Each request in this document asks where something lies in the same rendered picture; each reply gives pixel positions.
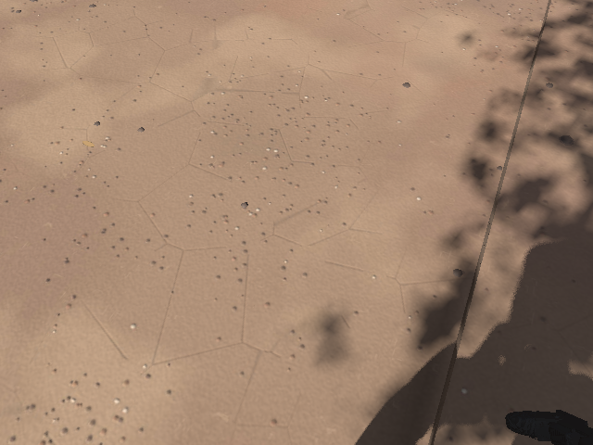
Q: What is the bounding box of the robot right hand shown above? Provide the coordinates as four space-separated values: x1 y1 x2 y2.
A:
505 410 593 445

